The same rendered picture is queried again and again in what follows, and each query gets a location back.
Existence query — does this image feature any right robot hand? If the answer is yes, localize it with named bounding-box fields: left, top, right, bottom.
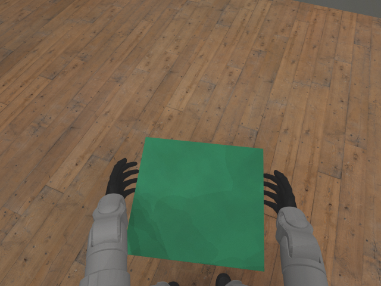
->
left=264, top=170, right=297, bottom=215

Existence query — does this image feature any left robot forearm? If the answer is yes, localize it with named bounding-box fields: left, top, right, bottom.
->
left=79, top=194, right=130, bottom=286

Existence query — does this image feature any left robot hand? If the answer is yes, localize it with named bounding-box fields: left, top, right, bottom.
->
left=105, top=158, right=139, bottom=199

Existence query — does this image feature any carton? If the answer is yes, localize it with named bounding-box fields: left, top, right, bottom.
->
left=127, top=137, right=264, bottom=272

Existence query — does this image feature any right robot foot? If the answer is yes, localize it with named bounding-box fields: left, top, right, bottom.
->
left=216, top=273, right=231, bottom=286

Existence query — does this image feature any right robot forearm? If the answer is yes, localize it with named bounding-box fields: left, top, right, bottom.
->
left=276, top=207, right=329, bottom=286

